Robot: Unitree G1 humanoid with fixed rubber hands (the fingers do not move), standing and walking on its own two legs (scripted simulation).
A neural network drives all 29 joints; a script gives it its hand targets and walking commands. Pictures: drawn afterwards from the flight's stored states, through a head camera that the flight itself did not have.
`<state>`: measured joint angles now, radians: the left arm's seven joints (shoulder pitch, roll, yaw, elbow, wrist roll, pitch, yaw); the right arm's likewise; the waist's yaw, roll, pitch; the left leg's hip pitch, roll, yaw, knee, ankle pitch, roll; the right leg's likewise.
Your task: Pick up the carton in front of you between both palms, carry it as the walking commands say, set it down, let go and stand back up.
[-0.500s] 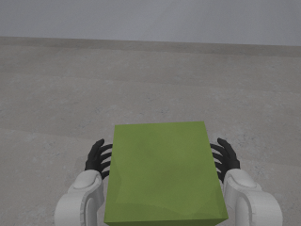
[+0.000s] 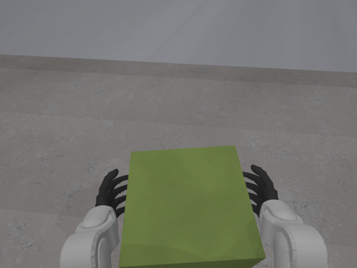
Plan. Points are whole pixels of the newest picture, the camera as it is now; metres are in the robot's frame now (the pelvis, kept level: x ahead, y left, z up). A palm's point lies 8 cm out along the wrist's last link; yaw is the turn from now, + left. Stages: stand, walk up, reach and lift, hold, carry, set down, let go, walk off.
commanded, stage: carry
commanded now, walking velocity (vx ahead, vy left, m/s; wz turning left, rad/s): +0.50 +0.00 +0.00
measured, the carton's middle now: (187, 219) +0.24 +0.00 +0.01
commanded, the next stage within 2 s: none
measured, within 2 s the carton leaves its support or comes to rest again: neither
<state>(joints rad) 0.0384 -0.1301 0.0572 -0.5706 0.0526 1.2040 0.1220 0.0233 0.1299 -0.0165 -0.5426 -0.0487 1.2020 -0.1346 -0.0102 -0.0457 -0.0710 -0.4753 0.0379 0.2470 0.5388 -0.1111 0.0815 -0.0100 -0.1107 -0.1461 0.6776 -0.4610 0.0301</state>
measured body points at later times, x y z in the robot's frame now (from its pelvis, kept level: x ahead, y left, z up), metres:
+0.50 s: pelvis +0.34 -0.03 +0.00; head +0.33 -0.04 +0.45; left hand +0.58 +0.13 +0.10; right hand +0.59 -0.17 +0.09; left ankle +0.12 +0.08 -0.69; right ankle +0.44 -0.11 -0.72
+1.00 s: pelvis +0.64 +0.00 +0.01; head +0.66 +0.02 +0.46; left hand +0.90 +0.16 +0.08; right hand +0.90 -0.14 +0.09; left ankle +0.75 +0.09 -0.72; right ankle +0.46 -0.11 -0.68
